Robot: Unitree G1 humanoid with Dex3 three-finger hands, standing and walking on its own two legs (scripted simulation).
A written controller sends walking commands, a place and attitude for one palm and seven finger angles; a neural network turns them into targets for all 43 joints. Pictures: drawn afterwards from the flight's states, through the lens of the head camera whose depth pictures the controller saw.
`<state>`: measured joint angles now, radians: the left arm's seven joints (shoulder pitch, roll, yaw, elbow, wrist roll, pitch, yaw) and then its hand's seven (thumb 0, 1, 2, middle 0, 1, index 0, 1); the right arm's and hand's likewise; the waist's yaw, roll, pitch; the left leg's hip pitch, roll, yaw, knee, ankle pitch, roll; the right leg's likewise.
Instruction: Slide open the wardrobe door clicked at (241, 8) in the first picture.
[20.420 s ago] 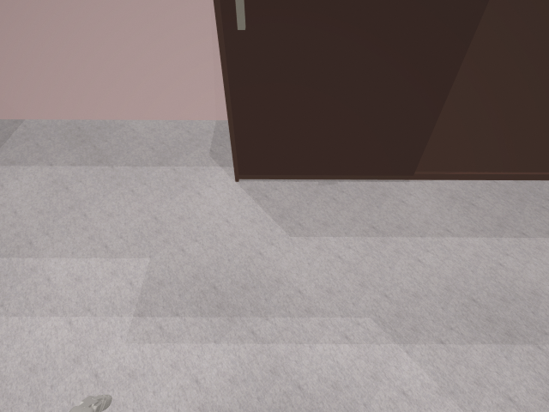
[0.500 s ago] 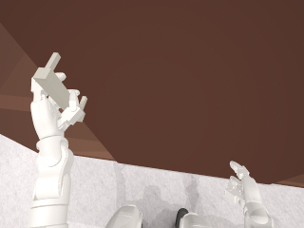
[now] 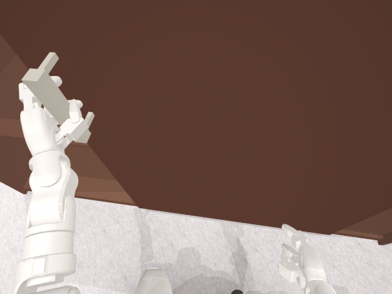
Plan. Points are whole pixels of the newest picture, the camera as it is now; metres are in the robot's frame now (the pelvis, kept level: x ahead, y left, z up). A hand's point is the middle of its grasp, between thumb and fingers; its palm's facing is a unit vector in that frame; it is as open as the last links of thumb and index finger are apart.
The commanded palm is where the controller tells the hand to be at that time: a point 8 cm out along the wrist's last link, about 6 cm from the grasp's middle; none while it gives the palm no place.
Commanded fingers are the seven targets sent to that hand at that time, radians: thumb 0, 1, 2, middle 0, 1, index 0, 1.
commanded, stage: step sideways, sliding the door along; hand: left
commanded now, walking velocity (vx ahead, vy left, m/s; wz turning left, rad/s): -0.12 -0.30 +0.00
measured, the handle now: (68, 101) +0.40 +0.32 +0.12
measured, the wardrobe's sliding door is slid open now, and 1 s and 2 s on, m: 0.65 0.65 0.65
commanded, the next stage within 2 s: stop walking and hold the door there in 0.18 s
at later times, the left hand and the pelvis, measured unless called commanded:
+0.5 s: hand (72, 123) +0.35 +0.29 +0.12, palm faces +0.57 -0.74 -0.37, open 7.2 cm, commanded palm +0.30 +0.31 +0.11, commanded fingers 0.00 0.90 0.90 -0.45 -1.40 -0.45 -1.40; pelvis +0.02 -0.07 +0.00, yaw -4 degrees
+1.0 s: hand (72, 122) +0.35 +0.29 +0.12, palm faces +0.54 -0.78 -0.31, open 6.9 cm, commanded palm +0.30 +0.31 +0.11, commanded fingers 0.00 0.90 0.90 -0.45 -1.40 -0.45 -1.40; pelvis -0.03 -0.05 +0.01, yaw -8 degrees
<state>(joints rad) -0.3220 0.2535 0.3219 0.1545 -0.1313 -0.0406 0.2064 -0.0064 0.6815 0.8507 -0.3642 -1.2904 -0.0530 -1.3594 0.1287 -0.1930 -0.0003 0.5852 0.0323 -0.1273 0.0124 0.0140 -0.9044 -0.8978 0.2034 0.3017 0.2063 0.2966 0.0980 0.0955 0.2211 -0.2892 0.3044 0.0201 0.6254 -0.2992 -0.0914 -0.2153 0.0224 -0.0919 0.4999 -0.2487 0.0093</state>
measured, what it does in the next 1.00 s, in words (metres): steps on the spot: left foot, then right foot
